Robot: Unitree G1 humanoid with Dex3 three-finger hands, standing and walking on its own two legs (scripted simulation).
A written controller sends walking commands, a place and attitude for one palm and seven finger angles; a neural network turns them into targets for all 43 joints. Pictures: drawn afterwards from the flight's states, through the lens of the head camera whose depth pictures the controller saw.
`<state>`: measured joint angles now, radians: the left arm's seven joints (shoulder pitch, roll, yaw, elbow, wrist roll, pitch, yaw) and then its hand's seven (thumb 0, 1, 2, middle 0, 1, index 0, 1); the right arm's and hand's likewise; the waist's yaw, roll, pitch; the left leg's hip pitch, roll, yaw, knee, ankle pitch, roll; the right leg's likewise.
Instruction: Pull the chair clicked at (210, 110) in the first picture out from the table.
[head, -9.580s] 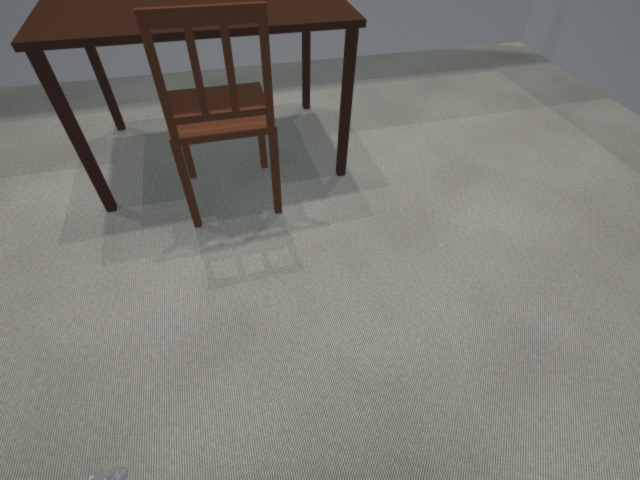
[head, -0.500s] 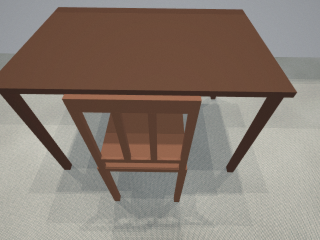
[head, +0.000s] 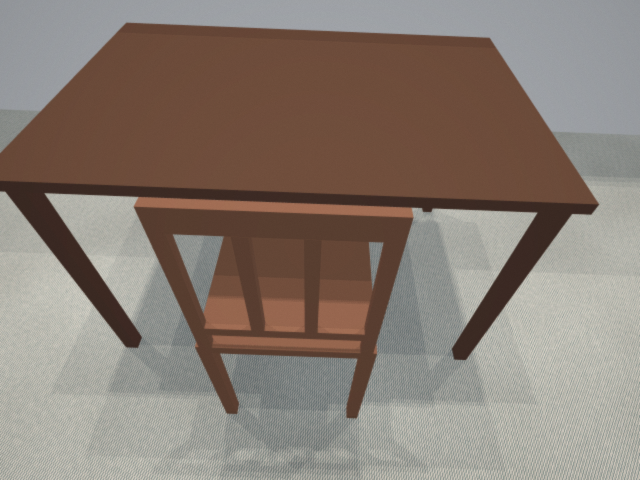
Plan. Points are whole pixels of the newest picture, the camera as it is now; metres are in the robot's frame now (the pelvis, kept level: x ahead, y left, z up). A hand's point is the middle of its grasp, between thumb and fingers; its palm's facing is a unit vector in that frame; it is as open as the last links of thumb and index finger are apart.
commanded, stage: look again from close up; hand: left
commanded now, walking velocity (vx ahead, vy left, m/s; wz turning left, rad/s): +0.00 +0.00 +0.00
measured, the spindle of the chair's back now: (250, 286) +0.44 +0.15 -0.09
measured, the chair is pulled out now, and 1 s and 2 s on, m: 0.00 0.00 0.00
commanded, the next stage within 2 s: raise the hand toward the chair's back in 0.20 s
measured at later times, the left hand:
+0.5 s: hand (176, 440) +0.17 +0.18 -0.02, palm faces +0.21 -0.97 -0.15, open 7.7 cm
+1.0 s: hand (204, 462) +0.15 +0.15 -0.05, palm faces -0.05 -1.00 -0.07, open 11.7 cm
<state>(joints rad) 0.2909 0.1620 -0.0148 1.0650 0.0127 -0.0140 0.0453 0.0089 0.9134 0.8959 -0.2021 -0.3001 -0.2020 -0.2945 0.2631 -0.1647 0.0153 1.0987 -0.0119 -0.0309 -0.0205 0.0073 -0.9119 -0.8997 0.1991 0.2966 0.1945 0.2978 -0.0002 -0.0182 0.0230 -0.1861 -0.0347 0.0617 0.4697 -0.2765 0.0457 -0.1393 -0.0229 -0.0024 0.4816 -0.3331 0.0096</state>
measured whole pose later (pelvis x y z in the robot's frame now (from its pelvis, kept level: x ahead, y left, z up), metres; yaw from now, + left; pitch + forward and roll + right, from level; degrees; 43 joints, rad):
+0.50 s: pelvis -0.04 -0.01 -0.01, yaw +3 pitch +2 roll +1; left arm 0.33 0.19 0.05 0.18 -0.14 -0.12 0.05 0.02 0.86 0.87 -0.19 -0.29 -0.19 -0.28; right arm 0.27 -0.24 0.02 0.82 0.00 -0.28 -0.03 0.01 -0.91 -0.90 0.20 0.30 0.20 0.30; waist -0.02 0.02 -0.03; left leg -0.37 -0.04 0.02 0.60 -0.26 0.04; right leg -0.32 -0.04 -0.06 0.63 -0.36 0.00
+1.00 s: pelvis -0.07 -0.04 -0.10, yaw +3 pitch +15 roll -3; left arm 0.29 0.26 0.14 0.06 -0.27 -0.42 -0.35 0.01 0.28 0.63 -0.14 -0.20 -0.14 -0.20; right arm 0.17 -0.21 0.06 0.61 0.03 -0.29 -0.08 0.01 -0.90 -0.90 0.20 0.30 0.20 0.30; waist 0.02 0.04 -0.14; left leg -0.99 0.03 -0.07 1.22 -0.49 -0.01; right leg -0.88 0.02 -0.14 1.19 -0.57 -0.07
